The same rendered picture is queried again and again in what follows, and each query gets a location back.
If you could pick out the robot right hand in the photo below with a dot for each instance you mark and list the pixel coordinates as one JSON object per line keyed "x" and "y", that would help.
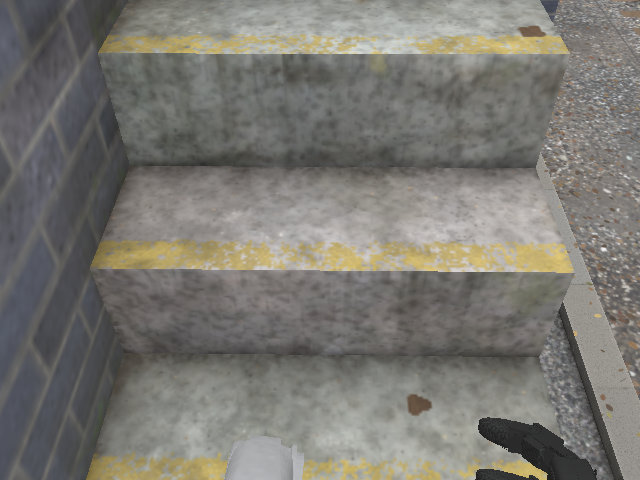
{"x": 539, "y": 446}

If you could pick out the left robot thigh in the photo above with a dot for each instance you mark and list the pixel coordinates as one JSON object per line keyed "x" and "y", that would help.
{"x": 264, "y": 458}

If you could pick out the robot left shin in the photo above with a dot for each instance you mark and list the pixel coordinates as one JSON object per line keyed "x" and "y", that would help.
{"x": 234, "y": 446}

